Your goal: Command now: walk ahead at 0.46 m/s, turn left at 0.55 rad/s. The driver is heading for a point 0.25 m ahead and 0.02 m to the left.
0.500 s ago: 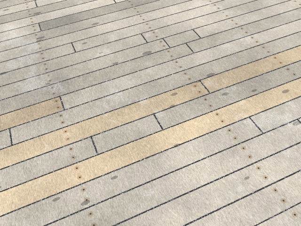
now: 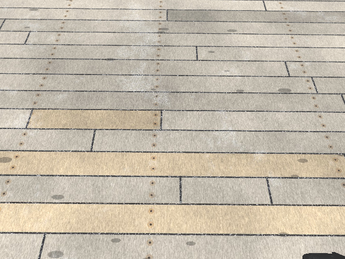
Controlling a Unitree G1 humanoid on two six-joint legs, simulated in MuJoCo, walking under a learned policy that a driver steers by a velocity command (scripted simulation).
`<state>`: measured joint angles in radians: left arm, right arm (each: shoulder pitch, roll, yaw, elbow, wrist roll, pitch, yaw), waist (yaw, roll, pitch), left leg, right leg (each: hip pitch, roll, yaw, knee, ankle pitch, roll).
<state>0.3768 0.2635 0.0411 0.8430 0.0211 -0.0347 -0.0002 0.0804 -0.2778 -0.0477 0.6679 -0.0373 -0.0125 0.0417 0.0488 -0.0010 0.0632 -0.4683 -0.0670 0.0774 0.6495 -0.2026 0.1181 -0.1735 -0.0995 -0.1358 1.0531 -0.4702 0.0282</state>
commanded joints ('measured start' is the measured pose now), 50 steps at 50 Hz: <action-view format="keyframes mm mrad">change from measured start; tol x16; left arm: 1 -107 115 16 -159 -11 -41 -3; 50 -106 34 -20 183 -12 34 22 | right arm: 1 276 -196 -68 35 27 -1 -37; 50 230 -20 38 400 30 -3 -83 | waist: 1 -119 27 -142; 20 -53 80 -65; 24 -24 -207 -290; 37 -24 64 31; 50 -35 7 -6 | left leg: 1 595 363 -532 -319 370 224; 5 315 251 -286 -331 877 154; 20 439 218 -250 -190 859 38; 22 345 147 -231 -37 643 -23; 24 204 -28 -154 218 -386 -67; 25 171 -19 -178 278 -467 -70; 35 401 88 -167 -276 10 -93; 38 103 162 -276 -391 -215 -61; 50 257 145 -222 -377 14 -55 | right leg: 1 -583 4 144 292 102 -18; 4 -347 -22 144 147 100 0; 20 -180 101 107 -504 308 -76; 21 -76 94 115 -629 422 -92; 23 254 -228 402 -571 1276 -258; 24 220 -314 522 -617 1291 -365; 28 -88 -156 348 -787 642 -247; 35 -184 -45 290 -795 82 -98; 39 48 23 220 -710 270 -65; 50 26 12 211 -715 380 -57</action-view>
